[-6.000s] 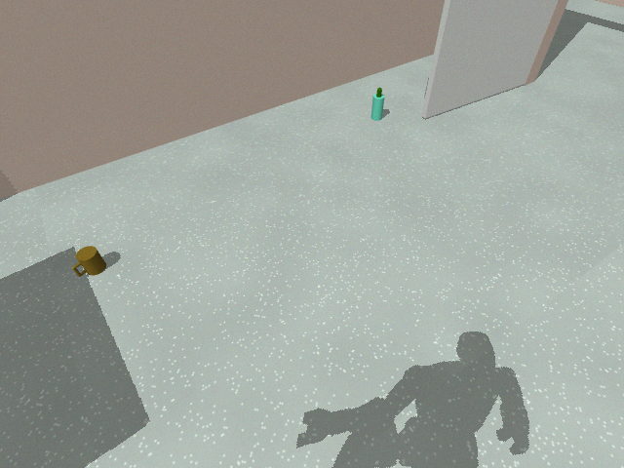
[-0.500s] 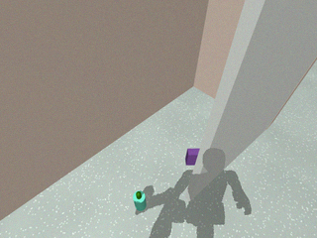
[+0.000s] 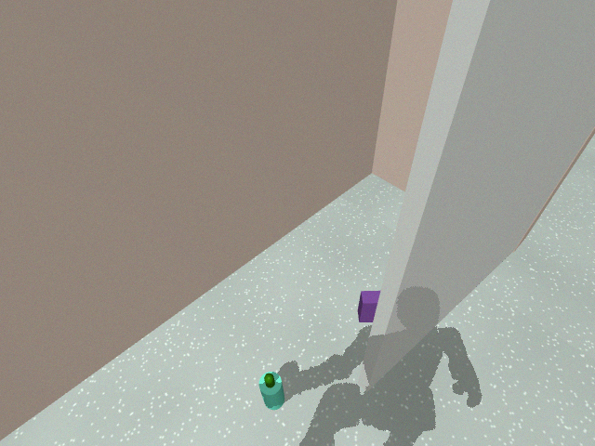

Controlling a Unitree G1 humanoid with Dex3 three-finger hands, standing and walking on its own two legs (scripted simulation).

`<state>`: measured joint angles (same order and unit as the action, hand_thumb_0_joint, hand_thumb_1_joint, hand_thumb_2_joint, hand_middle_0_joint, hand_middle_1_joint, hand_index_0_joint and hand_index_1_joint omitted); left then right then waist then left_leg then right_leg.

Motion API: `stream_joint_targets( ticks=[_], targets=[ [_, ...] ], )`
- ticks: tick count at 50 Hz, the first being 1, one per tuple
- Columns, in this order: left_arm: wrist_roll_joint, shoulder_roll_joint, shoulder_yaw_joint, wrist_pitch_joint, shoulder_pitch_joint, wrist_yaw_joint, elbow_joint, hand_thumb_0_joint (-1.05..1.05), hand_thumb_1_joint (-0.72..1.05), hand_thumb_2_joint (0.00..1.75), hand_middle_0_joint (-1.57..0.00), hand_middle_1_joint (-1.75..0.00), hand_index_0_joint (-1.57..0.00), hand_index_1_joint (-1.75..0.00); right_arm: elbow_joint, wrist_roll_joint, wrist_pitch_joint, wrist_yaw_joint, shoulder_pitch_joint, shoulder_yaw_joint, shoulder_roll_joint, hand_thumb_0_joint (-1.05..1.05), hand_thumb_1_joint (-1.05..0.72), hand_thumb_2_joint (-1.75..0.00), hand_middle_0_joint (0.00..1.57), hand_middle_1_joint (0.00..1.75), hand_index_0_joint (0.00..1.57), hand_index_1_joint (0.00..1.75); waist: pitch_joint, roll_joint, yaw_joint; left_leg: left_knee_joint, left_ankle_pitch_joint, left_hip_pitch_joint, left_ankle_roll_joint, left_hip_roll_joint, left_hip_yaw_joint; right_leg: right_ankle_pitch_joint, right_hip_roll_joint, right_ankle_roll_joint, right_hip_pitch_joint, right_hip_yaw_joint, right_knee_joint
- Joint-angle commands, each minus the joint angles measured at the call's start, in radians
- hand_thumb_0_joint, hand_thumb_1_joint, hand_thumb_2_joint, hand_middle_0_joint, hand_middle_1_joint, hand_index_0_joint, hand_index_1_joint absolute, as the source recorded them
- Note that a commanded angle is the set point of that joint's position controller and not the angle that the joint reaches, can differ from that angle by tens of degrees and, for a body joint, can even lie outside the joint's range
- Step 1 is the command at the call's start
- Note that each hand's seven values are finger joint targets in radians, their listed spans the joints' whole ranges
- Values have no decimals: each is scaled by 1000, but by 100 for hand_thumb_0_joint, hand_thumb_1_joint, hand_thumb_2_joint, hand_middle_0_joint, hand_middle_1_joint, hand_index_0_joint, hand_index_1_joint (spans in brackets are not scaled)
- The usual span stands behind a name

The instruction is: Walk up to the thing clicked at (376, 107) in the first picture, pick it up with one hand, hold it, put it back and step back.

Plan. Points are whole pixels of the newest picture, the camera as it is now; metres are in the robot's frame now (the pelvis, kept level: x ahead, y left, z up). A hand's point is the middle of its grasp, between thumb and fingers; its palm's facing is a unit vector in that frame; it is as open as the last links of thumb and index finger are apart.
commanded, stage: walk up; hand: left
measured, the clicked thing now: (271, 388) +0.43 +0.15 -0.68
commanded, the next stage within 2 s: stand in 0.58 s
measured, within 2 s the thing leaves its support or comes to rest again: neither
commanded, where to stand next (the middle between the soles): +0.05 +0.00 m, yaw -1 degrees
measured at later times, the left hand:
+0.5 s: hand out of the picture +0.10 +0.25 -0.15, palm faces +0.00 -0.94 -0.33, open 7.4 cm
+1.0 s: hand out of the picture +0.09 +0.25 -0.15, palm faces -0.01 -0.94 -0.34, open 7.4 cm
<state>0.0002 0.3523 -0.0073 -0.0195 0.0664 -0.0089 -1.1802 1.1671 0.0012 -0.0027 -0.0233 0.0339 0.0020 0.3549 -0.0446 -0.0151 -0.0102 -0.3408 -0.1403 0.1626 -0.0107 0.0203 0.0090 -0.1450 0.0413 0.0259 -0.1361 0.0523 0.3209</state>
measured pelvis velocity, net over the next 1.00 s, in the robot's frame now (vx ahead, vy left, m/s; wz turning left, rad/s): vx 0.02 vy -0.01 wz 0.00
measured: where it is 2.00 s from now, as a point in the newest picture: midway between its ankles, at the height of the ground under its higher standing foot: outside the picture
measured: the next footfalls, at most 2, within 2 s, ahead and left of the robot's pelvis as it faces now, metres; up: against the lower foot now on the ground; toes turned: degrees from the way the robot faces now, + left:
none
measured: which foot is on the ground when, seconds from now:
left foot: down 0.00-1.00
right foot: down 0.00-1.00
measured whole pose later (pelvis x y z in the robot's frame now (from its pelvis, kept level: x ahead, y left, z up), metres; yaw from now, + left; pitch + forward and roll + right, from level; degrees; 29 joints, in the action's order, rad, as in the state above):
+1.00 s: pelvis +0.02 -0.01 +0.00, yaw +0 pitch -2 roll +0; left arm 0.00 0.35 -0.01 -0.01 0.10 -0.01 -1.15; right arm 1.15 0.01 0.00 -0.01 0.09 0.00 0.35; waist -0.04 -0.01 0.00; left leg -0.31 -0.15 0.13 -0.03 0.03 0.00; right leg -0.18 0.04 0.01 -0.12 0.06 0.32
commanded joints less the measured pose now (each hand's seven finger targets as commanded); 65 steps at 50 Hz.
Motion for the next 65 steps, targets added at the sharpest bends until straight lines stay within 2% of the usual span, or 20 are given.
stream_joint_targets(
  ticks=[1, 4, 12, 20, 22, 26, 30, 32, 33, 35, 40, 45, 58, 61, 65],
  targets=[
    [7, 214, -39, -15, -53, 11, 62, 0, 90, 90, -20, -30, -20, -30, -52, 3, 27, 17, -43, -39, 211, 0, -90, -90, 20, 30, 20, 30, 83, 10, 6, 83, -16, 2, 21, 109, -108, -14, 105, -31, 29, -94, -68],
    [4, 209, -39, -14, -34, 10, 61, 0, 90, 90, -20, -30, -20, -30, -56, 1, 30, 19, -42, -38, 207, 0, -90, -90, 20, 30, 20, 30, 83, 1, 0, 79, 18, -10, 21, 109, -108, 0, 100, -30, 26, -90, -66],
    [5, 205, -44, -13, -39, 12, 66, 0, 90, 90, -20, -30, -20, -30, -52, 2, 28, 21, -13, -42, 205, 0, -90, -90, 20, 30, 20, 30, 96, 10, 8, 67, 56, -24, 24, 110, -102, 16, 101, -32, 39, -89, -65],
    [3, 198, -45, -10, -50, 12, 69, 0, 90, 90, -20, -30, -20, -30, -49, 5, 28, 24, 6, -42, 203, 0, -90, -90, 20, 30, 20, 30, 72, 4, 13, 80, 47, 1, 21, 110, -109, 14, 99, -33, 40, -87, -61],
    [5, 198, -46, -9, -41, 12, 71, 0, 90, 90, -20, -30, -20, -30, -53, 5, 28, 24, 0, -43, 209, 0, -90, -90, 20, 30, 20, 30, 64, 0, 10, 82, 16, 6, 24, 108, -108, 5, 98, -31, 34, -86, -65],
    [8, 202, -49, -10, -43, 11, 72, 0, 90, 90, -20, -30, -20, -30, -57, 5, 28, 23, 0, -42, 204, 0, -90, -90, 20, 30, 20, 30, 81, 11, 11, 77, 34, 0, 24, 107, -107, 16, 100, -31, 45, -87, -64],
    [9, 197, -41, -6, -31, 11, 80, 0, 90, 90, -20, -30, -20, -30, -66, 13, 30, 26, 6, -42, 206, 0, -90, -90, 20, 30, 20, 30, 73, 7, 15, 90, 14, -23, 13, 112, -106, -37, 101, -32, 9, -90, -60],
    [10, 199, -39, -8, -35, 12, 88, 0, 90, 90, -20, -30, -20, -30, -68, 13, 32, 27, 0, -46, 208, 0, -90, -90, 20, 30, 20, 30, 90, 4, 14, 78, 77, -39, 17, 120, -107, -6, 104, -34, 17, -89, -55],
    [11, 199, -37, -9, -34, 11, 88, 0, 90, 90, -20, -30, -20, -30, -69, 13, 32, 26, 3, -46, 207, 0, -90, -90, 20, 30, 20, 30, 83, 10, 17, 75, 79, -31, 15, 117, -102, -4, 103, -31, 18, -85, -59],
    [9, 203, -37, -9, -29, 10, 85, 0, 90, 90, -20, -30, -20, -30, -68, 11, 31, 27, 10, -43, 203, 0, -90, -90, 20, 30, 20, 30, 65, 8, 21, 79, 33, -19, 15, 111, -100, -19, 104, -31, 16, -91, -64],
    [9, 209, -38, -10, -21, 10, 89, 0, 90, 90, -20, -30, -20, -30, -73, 10, 31, 25, 11, -41, 203, 0, -90, -90, 20, 30, 20, 30, 63, 17, 19, 81, 26, -23, 14, 109, -99, -19, 106, -32, 15, -93, -62],
    [9, 213, -38, -12, -7, 11, 97, 0, 90, 90, -20, -30, -20, -30, -75, 11, 35, 27, 6, -42, 208, 0, -90, -90, 20, 30, 20, 30, 104, 9, 12, 62, 129, -63, 15, 120, -94, 63, 110, -36, 36, -94, -50],
    [7, 217, -40, -8, -15, 14, 96, 0, 90, 90, -20, -30, -20, -30, -75, 9, 32, 31, 13, -37, 208, 0, -90, -90, 20, 30, 20, 30, 82, 21, 14, 68, 134, -62, 11, 119, -86, 91, 109, -37, 44, -93, -50],
    [6, 215, -40, -9, -11, 15, 96, 0, 90, 90, -20, -30, -20, -30, -77, 9, 31, 30, 16, -36, 202, 0, -90, -90, 20, 30, 20, 30, 92, 25, 15, 64, 164, -71, 9, 121, -82, 118, 109, -39, 56, -90, -47],
    [6, 210, -38, -10, -3, 14, 98, 0, 90, 90, -20, -30, -20, -30, -81, 9, 32, 31, 10, -36, 212, 0, -90, -90, 20, 30, 20, 30, 78, 14, 9, 63, 144, -72, 8, 120, -78, 108, 106, -35, 45, -91, -57]
  ],
)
